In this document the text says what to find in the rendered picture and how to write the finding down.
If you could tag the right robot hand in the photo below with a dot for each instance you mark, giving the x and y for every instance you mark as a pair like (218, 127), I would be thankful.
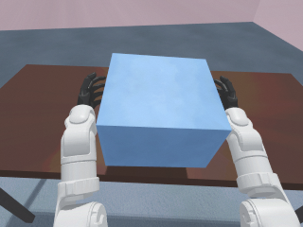
(227, 93)

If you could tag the carton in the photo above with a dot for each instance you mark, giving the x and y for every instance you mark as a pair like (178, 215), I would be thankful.
(161, 112)

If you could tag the table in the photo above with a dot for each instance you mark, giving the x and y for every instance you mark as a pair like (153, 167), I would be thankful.
(36, 101)

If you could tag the right robot upper arm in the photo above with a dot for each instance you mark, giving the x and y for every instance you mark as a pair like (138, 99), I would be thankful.
(268, 212)

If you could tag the robot right forearm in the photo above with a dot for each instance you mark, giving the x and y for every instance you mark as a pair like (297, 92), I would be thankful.
(255, 175)

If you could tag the robot left forearm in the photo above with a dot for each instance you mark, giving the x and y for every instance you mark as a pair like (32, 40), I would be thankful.
(78, 158)

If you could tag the left robot hand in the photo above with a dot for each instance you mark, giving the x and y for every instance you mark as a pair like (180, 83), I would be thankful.
(87, 95)

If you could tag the left robot upper arm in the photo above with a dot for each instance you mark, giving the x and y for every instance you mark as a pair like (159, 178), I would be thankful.
(88, 214)

